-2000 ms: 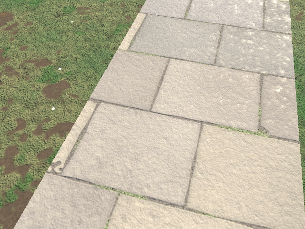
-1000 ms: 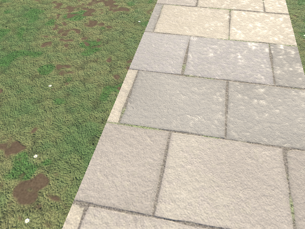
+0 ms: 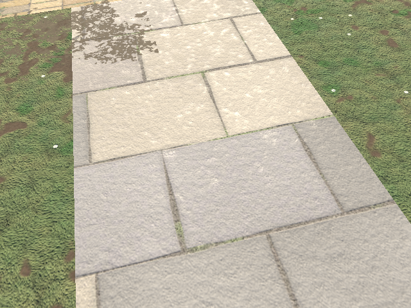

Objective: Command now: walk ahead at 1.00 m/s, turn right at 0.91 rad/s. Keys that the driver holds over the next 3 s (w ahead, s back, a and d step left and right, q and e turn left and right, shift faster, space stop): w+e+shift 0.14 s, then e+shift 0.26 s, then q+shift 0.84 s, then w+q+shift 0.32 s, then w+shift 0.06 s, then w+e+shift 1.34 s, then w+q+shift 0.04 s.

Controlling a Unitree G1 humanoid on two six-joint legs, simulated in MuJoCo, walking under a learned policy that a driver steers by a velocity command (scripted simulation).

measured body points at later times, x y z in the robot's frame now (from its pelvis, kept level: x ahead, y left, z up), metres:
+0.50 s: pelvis +0.36 -0.05 +0.00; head +0.39 -0.10 +0.45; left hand +0.57 +0.17 -0.09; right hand +0.49 -0.38 -0.06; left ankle +0.60 +0.03 -0.68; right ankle +0.33 -0.09 -0.73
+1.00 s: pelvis +0.50 -0.10 +0.00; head +0.54 -0.12 +0.45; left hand +0.71 +0.13 -0.09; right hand +0.58 -0.42 -0.10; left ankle +0.62 -0.03 -0.73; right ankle +0.52 -0.23 -0.73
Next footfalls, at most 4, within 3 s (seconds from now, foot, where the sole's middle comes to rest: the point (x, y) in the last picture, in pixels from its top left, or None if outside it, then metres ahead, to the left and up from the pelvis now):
0.18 right None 0.37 -0.10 -0.77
0.60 left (221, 270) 0.65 -0.05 -0.77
0.96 right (280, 291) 0.56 -0.23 -0.77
1.52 left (190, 303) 0.55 0.06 -0.77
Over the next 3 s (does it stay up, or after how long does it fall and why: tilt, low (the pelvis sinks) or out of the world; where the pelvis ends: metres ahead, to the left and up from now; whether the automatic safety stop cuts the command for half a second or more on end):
stays up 1.70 0.19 -0.01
